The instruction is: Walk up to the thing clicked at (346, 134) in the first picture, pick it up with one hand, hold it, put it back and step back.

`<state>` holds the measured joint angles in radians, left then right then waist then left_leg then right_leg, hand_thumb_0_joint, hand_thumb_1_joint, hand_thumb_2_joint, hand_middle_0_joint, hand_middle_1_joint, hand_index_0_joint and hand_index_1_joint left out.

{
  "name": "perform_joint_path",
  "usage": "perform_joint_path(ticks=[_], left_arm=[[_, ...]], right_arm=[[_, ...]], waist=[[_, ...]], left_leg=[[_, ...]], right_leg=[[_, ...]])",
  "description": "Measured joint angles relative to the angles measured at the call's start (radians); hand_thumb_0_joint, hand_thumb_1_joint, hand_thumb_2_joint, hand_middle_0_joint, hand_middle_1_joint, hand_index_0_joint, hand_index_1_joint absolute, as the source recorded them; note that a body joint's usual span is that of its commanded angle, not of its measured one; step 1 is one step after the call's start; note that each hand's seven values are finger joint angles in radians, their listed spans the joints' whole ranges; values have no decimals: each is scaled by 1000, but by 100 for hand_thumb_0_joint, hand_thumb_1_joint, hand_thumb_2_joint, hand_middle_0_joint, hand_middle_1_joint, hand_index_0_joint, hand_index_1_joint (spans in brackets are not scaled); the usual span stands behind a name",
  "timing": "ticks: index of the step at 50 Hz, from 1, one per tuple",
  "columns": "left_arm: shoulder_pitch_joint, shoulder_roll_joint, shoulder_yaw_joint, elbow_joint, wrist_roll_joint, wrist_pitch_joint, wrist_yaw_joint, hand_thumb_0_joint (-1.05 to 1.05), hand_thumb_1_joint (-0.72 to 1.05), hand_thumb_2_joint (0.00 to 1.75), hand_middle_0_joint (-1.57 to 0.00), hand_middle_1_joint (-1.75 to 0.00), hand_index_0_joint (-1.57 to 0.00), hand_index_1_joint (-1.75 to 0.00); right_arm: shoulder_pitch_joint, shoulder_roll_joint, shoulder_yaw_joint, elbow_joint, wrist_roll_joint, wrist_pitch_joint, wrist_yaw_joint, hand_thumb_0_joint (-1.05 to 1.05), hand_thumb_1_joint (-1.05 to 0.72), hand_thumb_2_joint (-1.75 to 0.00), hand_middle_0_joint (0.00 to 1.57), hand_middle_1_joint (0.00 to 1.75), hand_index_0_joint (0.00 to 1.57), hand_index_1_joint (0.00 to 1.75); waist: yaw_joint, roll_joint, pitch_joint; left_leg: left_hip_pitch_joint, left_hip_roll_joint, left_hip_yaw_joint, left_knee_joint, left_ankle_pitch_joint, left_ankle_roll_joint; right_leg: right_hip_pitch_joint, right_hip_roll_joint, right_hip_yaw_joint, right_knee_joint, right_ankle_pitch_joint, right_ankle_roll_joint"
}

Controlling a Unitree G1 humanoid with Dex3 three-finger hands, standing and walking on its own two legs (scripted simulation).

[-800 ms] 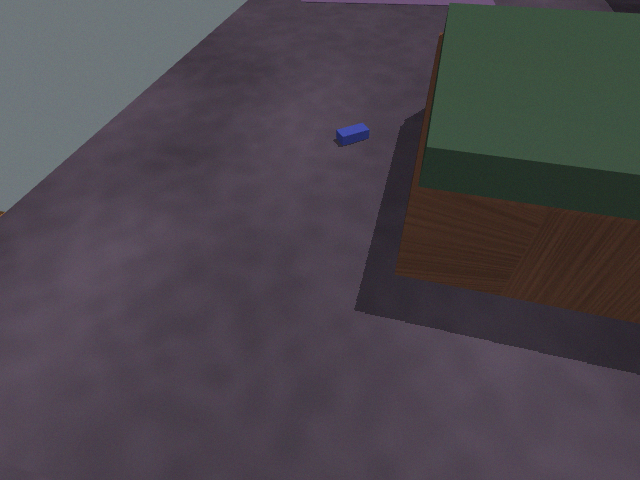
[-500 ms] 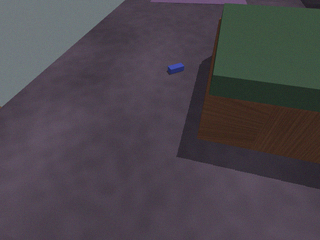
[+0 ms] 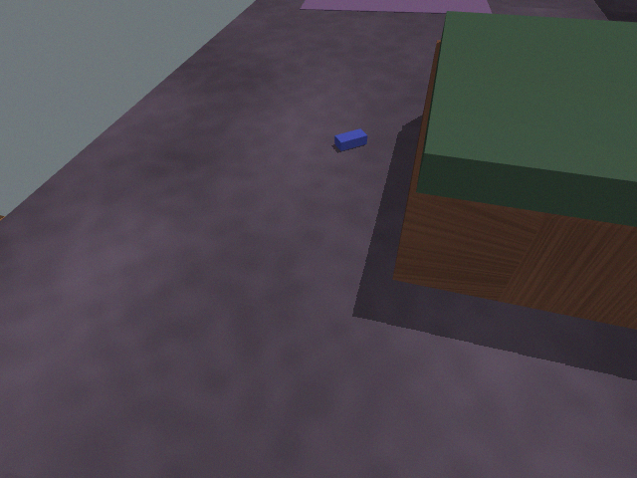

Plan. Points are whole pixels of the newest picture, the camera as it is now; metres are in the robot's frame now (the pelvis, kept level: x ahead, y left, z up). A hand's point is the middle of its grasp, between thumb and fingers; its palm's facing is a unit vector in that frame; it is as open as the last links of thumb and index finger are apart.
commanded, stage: stand
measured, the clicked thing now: (350, 139) +1.97 -0.14 -0.76
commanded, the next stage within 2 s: walk up in 0.32 s
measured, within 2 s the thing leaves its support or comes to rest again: neither
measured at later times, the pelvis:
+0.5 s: pelvis +0.01 +0.02 +0.00, yaw +4 degrees
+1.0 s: pelvis +0.20 +0.13 -0.01, yaw +11 degrees
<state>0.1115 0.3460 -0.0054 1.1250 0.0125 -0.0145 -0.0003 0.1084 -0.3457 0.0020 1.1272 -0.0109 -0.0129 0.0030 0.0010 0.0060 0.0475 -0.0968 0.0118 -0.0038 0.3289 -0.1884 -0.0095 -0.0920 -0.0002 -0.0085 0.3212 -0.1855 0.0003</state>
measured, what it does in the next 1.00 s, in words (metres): walks ahead: left foot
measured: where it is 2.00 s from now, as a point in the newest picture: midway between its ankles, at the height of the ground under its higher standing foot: (274, 352)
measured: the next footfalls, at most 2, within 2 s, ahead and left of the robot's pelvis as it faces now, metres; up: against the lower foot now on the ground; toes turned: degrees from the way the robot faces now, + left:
left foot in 0.68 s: +0.17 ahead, +0.25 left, +0.00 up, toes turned +13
right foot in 1.14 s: +0.47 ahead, +0.04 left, +0.00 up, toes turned +7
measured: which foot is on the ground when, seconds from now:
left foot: down 0.00-0.38, up 0.40-0.66, down 0.68-1.00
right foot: down 0.00-0.70, up 0.72-1.00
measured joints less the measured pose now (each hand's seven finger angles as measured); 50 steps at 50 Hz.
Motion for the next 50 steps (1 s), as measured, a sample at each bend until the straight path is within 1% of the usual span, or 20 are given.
perform_joint_path(ticks=[16, 17, 19, 20, 22, 24, 26, 30, 32, 33, 34, 35, 36, 37, 38, 40, 42, 45, 48, 50], left_arm=[[11, 3, 3, 0, 2, 3, -4, 0, 91, 89, -20, -30, -21, -30], [16, 3, 13, -7, 5, 2, -13, 0, 91, 89, -20, -30, -21, -30], [33, 7, 36, -32, 16, -13, -32, 0, 90, 89, -20, -30, -21, -30], [43, 11, 47, -48, 21, -24, -37, 0, 90, 89, -21, -30, -21, -30], [65, 23, 63, -79, 28, -41, -38, 0, 90, 89, -21, -30, -21, -30], [88, 38, 75, -99, 32, -51, -36, 0, 90, 89, -21, -30, -21, -30], [109, 50, 82, -104, 35, -52, -37, 0, 90, 89, -21, -30, -21, -30], [149, 92, 94, -115, 38, -44, -49, 0, 90, 89, -21, -30, -21, -30], [160, 116, 99, -119, 37, -38, -54, 0, 90, 89, -21, -30, -21, -30], [164, 126, 100, -119, 35, -34, -56, 0, 90, 89, -21, -30, -21, -30], [165, 134, 101, -120, 36, -30, -56, 0, 90, 89, -21, -30, -21, -30], [165, 146, 104, -120, 35, -25, -54, 0, 90, 89, -21, -30, -21, -30], [165, 150, 105, -121, 33, -19, -52, 0, 90, 89, -20, -30, -21, -30], [164, 146, 102, -119, 28, -11, -49, 0, 90, 89, -20, -30, -21, -30], [158, 140, 94, -116, 25, -4, -48, 0, 91, 89, -20, -30, -21, -30], [132, 130, 73, -117, 16, -3, -51, 1, 91, 89, -20, -29, -20, -30], [110, 122, 64, -134, 2, -16, -59, 1, 91, 89, -20, -29, -20, -30], [89, 107, 60, -166, -5, -25, -74, 0, 91, 89, -20, -29, -21, -30], [81, 93, 61, -187, 1, -23, -86, 0, 91, 89, -20, -30, -21, -30], [78, 86, 65, -193, 6, -19, -93, 0, 91, 89, -20, -30, -21, -30]], right_arm=[[9, -1, -1, 3, 0, -1, 1, 1, -90, -90, 20, 30, 21, 30], [17, -2, -12, -8, -5, 1, 10, 1, -90, -90, 20, 30, 21, 30], [52, -12, -35, -37, -17, 5, 34, 1, -90, -90, 20, 30, 21, 30], [67, -20, -43, -46, -23, 12, 43, 1, -90, -90, 20, 30, 21, 30], [87, -34, -59, -58, -35, 24, 56, 1, -90, -90, 20, 30, 21, 30], [96, -53, -73, -72, -36, 22, 69, 1, -90, -90, 20, 30, 21, 30], [102, -78, -89, -89, -34, 17, 82, 1, -90, -90, 20, 30, 21, 30], [116, -106, -112, -120, -28, 15, 103, 1, -91, -90, 20, 30, 21, 30], [124, -110, -120, -133, -25, 7, 108, 1, -91, -90, 20, 30, 21, 30], [130, -113, -123, -139, -24, 0, 108, 1, -91, -90, 20, 30, 21, 30], [135, -115, -128, -142, -24, -8, 106, 1, -91, -90, 20, 30, 21, 30], [131, -106, -131, -143, -25, -15, 100, 1, -91, -90, 20, 30, 21, 30], [126, -98, -131, -151, -29, -25, 93, 1, -91, -90, 20, 30, 21, 30], [127, -91, -128, -163, -28, -34, 86, 1, -91, -90, 20, 30, 21, 30], [132, -82, -122, -172, -21, -40, 83, 1, -91, -90, 20, 30, 21, 30], [153, -58, -105, -180, -10, -47, 77, 0, -91, -90, 20, 30, 21, 30], [179, -38, -83, -182, -5, -51, 69, 0, -91, -90, 20, 30, 21, 30], [223, -22, -64, -184, 3, -60, 64, 0, -90, -90, 20, 30, 21, 30], [260, -20, -57, -186, 2, -63, 61, 1, -90, -90, 21, 30, 21, 30], [277, -26, -57, -192, 2, -68, 60, 1, -90, -90, 21, 30, 21, 30]], waist=[[2, -3, 3], [0, -1, 0], [-3, 9, -13], [-3, 13, -22], [13, 7, -28], [30, 2, -20], [31, 13, -9], [33, 11, -7], [34, 0, -13], [30, -4, -17], [26, -15, -21], [24, -48, -14], [23, -73, -8], [14, -77, -6], [-1, -71, -6], [-21, -66, -2], [-27, -76, 6], [-35, -81, 13], [-37, -71, 14], [-39, -59, 16]], left_leg=[[2, -3, 2, -11, 10, 1], [-12, -4, -4, 15, -23, 11], [-65, -5, -25, 123, -160, 37], [-109, -3, -25, 211, -205, 44], [-200, -3, -9, 388, -221, 40], [-269, 12, -3, 488, -214, 31], [-317, 43, -16, 513, -201, 21], [-344, 102, -19, 404, -145, 5], [-323, 117, -6, 327, -81, 2], [-303, 118, 9, 293, -49, 1], [-291, 105, 20, 285, -9, -7], [-287, 76, 41, 321, -22, -11], [-286, 56, 64, 362, -60, -7], [-285, 48, 71, 390, -93, 0], [-275, 46, 67, 394, -113, 9], [-230, 38, 55, 347, -116, 27], [-168, 21, 55, 268, -96, 30], [-85, -6, 49, 174, -82, 31], [-15, -22, 42, 118, -96, 37], [24, -27, 38, 100, -117, 35]], right_leg=[[-3, -3, 2, -1, 5, 0], [-12, -3, -3, 18, -26, -3], [-33, -1, -24, 73, -121, -18], [-38, -1, -37, 79, -134, -25], [-34, -15, -50, 66, -105, -36], [-15, -30, -54, 43, -67, -39], [19, -40, -71, 22, -67, -27], [71, -69, -98, 36, -115, 10], [81, -90, -109, 83, -167, 25], [82, -103, -115, 121, -204, 25], [75, -125, -119, 177, -248, 19], [56, -164, -101, 259, -294, -6], [10, -185, -64, 389, -329, -28], [-47, -166, -26, 530, -346, -39], [-102, -130, -7, 647, -350, -46], [-204, -82, -7, 785, -304, -51], [-289, -78, -15, 794, -225, -50], [-372, -94, -20, 696, -133, -31], [-412, -107, -15, 562, -83, -9], [-421, -113, -13, 475, -49, -7]])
